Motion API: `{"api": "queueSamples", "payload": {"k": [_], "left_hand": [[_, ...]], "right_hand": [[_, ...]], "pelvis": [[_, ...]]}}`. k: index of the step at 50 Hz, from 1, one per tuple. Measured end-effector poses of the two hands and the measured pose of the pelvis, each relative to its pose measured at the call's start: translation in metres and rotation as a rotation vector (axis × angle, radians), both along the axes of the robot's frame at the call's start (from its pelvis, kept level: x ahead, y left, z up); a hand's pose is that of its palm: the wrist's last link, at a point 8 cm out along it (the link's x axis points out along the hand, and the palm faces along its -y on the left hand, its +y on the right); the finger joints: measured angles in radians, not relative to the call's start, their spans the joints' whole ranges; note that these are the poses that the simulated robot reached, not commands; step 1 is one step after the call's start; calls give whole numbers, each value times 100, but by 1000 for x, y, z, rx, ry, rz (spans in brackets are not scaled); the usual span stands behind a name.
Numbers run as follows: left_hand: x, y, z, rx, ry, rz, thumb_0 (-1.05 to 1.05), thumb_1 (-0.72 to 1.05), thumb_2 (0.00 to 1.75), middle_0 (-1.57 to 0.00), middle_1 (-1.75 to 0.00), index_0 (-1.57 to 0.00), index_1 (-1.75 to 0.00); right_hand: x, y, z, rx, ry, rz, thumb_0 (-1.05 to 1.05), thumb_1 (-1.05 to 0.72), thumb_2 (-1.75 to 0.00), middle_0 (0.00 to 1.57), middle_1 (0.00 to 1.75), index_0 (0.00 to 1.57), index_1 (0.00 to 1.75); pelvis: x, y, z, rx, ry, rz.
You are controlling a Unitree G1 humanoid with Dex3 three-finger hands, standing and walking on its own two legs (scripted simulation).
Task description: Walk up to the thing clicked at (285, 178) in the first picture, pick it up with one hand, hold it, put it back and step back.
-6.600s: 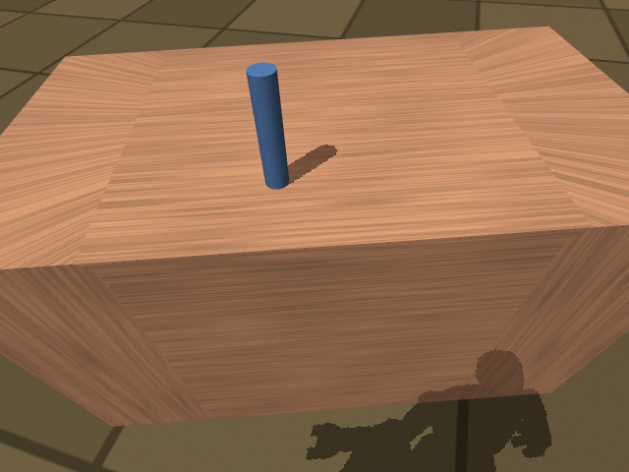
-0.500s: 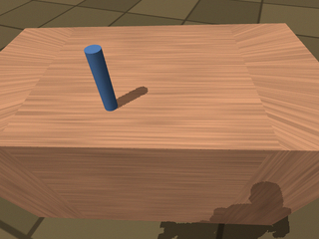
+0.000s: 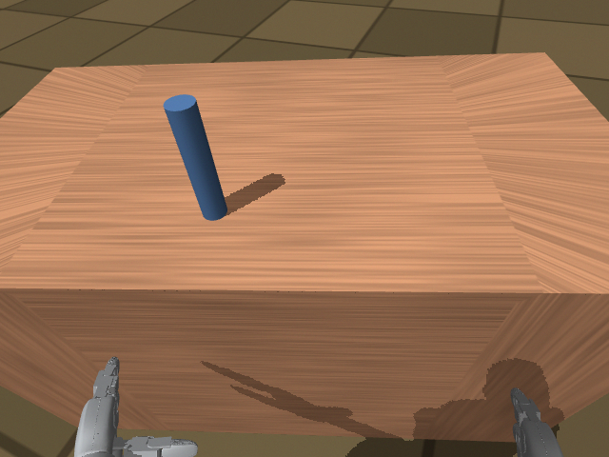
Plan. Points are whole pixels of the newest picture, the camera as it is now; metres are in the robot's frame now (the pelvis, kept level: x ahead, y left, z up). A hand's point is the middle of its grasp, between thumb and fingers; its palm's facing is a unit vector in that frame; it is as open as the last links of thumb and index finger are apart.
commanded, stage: rise first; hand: left
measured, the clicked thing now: (199, 164) +0.50 +0.20 +0.13
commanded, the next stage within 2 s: go down in 1.50 s
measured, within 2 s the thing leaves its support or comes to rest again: neither
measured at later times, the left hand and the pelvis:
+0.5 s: hand (101, 393) +0.17 +0.25 +0.08, palm faces +0.32 -0.86 -0.40, open 17.5 cm; pelvis -0.01 -0.01 +0.00, yaw +1 degrees
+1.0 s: hand (64, 380) +0.16 +0.24 +0.15, palm faces +0.37 -0.82 -0.44, open 17.6 cm; pelvis -0.02 -0.01 +0.00, yaw +1 degrees
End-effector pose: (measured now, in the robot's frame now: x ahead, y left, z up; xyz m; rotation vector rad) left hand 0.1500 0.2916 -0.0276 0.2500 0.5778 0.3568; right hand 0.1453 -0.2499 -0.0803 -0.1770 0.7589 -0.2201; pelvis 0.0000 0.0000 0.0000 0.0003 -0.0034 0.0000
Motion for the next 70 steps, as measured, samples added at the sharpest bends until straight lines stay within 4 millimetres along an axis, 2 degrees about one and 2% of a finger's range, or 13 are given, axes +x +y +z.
{"api": "queueSamples", "payload": {"k": [4,9,18,29,47,70], "left_hand": [[4,1,25,36,-99,-15,0,-36,4,-6,-4,-7,-4],[5,-1,58,82,-212,-49,-1,-46,2,-6,-4,-7,-4],[-3,-3,105,163,-366,-96,-1,-52,0,-6,-4,-7,-4],[-17,-4,147,262,-509,-130,-1,-54,0,-6,-4,-7,-4],[-26,-8,193,367,-697,-187,-1,-56,0,-6,-4,-6,-4],[-24,-10,225,443,-823,-228,-1,-60,5,-7,-6,-6,-7]], "right_hand": [[7,4,5,1,-43,21,-1,33,-7,6,5,6,5],[9,2,6,6,-62,20,-1,42,-4,6,5,6,5],[5,-2,0,18,-47,26,-1,48,-2,6,5,6,5],[2,-7,0,16,-57,33,-1,50,-2,6,5,6,4],[-5,-9,4,19,-99,25,-1,51,-3,6,5,6,5],[-4,-5,4,29,-116,19,-1,49,-5,6,5,6,5]], "pelvis": [[1,0,0,-1,-14,1],[3,0,0,-1,-28,4],[-1,-3,-1,1,-49,12],[-9,-7,-1,3,-65,23],[-18,-6,-1,5,-79,26],[-17,-3,-2,5,-78,23]]}}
